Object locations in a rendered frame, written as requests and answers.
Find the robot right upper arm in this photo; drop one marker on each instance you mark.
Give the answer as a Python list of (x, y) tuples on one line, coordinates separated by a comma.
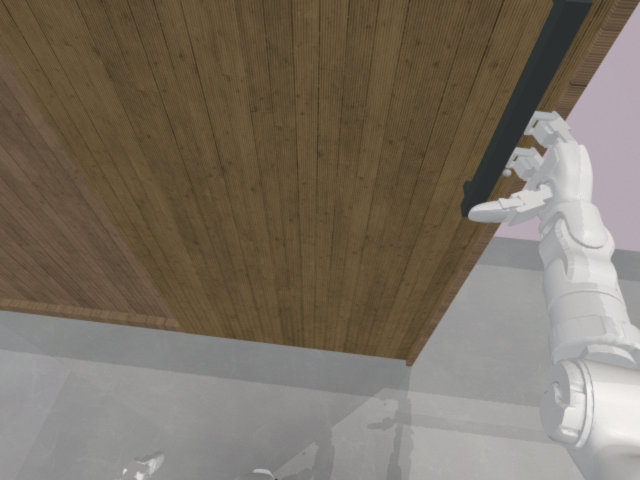
[(593, 409)]

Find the right robot forearm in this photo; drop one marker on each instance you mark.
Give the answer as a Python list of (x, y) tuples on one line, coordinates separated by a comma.
[(584, 303)]

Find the handle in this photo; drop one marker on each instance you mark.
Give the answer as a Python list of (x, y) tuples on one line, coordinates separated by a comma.
[(555, 38)]

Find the left robot shin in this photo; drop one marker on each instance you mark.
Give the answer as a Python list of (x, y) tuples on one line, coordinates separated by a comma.
[(263, 471)]

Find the wardrobe door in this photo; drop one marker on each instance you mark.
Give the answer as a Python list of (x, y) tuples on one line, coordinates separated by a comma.
[(287, 171), (57, 243)]

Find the robot left hand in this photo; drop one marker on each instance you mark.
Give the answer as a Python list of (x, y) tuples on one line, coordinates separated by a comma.
[(142, 468)]

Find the robot right hand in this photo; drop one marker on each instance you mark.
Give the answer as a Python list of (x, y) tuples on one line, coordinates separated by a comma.
[(566, 173)]

